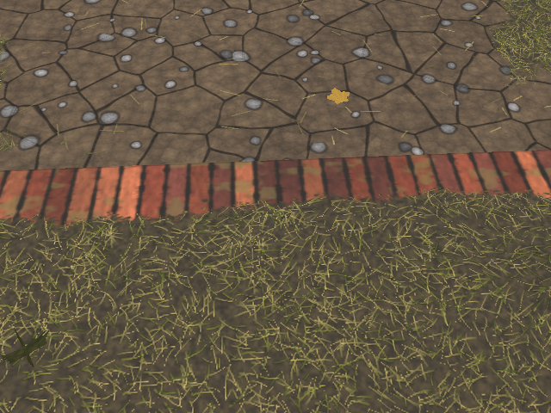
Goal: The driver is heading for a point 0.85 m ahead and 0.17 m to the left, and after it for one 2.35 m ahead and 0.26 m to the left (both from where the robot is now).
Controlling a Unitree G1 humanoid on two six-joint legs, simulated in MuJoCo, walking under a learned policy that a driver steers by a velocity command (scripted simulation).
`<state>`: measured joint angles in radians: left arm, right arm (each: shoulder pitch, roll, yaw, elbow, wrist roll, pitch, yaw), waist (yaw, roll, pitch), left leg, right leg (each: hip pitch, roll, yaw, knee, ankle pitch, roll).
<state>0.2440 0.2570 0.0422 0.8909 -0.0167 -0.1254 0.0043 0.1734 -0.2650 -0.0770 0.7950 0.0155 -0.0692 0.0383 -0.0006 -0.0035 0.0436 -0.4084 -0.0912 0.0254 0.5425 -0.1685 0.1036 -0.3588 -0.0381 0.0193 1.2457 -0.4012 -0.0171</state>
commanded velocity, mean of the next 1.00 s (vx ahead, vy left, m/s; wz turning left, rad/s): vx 0.50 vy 0.00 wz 0.55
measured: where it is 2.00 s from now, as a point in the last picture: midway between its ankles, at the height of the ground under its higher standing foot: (168, 220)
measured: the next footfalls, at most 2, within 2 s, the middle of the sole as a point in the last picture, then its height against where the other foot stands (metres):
right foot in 0.38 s outside the picture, level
left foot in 0.92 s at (183, 372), level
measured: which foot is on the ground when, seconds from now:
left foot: down 0.00-0.40, up 0.42-0.90, down 0.92-1.00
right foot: up 0.00-0.36, down 0.38-0.92, up 0.94-1.00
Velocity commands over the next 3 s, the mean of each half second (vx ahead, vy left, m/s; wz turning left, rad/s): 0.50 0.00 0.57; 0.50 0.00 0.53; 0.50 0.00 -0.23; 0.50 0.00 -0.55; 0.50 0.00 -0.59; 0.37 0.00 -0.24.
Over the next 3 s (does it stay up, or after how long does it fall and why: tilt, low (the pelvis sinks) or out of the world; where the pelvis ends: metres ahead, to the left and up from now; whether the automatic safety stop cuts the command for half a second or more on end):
stays up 1.55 0.23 -0.04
